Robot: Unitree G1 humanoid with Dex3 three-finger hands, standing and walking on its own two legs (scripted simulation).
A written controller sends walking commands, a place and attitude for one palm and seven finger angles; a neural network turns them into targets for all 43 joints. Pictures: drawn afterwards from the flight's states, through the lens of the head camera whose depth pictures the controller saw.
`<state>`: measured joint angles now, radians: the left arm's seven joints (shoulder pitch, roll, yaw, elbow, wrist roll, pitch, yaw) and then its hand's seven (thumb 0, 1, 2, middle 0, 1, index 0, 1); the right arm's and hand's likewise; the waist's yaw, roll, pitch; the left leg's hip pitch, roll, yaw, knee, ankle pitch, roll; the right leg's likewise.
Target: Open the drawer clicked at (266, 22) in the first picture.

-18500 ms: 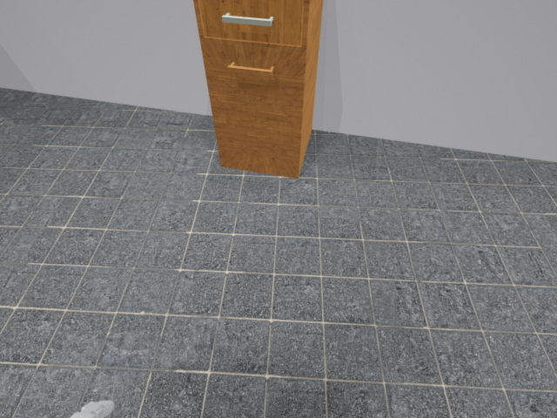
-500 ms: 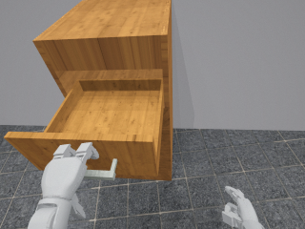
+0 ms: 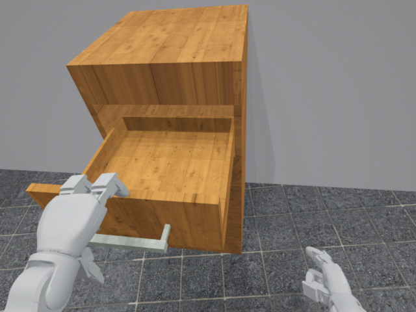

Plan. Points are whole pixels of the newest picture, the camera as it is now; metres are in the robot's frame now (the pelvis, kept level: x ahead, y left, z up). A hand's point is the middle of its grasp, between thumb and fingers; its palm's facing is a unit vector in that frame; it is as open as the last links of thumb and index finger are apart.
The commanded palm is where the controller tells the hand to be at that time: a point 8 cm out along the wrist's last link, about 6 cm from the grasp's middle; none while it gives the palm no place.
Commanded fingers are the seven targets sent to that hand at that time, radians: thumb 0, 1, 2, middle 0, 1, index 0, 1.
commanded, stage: lift the hand off the handle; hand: left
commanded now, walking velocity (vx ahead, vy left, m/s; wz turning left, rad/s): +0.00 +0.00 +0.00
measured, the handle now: (125, 234) +0.24 +0.23 +0.02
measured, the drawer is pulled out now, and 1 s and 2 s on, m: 0.30 0.30 0.30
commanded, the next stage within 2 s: draw the hand back to the body in 0.36 s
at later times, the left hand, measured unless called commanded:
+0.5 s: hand (90, 216) +0.21 +0.22 +0.15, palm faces +0.11 -0.14 -0.98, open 13.9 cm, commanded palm +0.17 +0.22 +0.22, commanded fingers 0.00 -0.50 0.30 -0.30 -1.20 -0.30 -1.20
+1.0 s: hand (68, 226) +0.19 +0.25 +0.15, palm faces +0.09 -0.10 -0.99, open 13.8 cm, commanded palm +0.15 +0.25 +0.21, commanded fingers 0.00 -0.50 0.30 -0.30 -1.20 -0.30 -1.20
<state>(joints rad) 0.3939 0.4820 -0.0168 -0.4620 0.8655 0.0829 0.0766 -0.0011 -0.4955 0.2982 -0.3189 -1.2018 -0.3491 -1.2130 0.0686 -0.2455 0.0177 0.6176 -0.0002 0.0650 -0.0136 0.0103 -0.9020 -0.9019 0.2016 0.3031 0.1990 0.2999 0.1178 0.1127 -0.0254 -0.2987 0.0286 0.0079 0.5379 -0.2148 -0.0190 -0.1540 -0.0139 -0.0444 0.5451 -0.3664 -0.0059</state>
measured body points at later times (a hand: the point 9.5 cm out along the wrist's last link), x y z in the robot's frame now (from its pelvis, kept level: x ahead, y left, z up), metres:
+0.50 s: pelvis -0.01 +0.01 +0.01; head -0.02 -0.04 +0.45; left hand +0.19 +0.23 +0.20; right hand +0.23 -0.17 -0.08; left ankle +0.05 +0.13 -0.73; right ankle -0.04 -0.11 -0.73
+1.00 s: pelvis +0.00 +0.01 +0.00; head -0.01 -0.04 +0.45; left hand +0.17 +0.25 +0.20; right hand +0.23 -0.19 -0.08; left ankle +0.05 +0.13 -0.73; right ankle -0.04 -0.11 -0.73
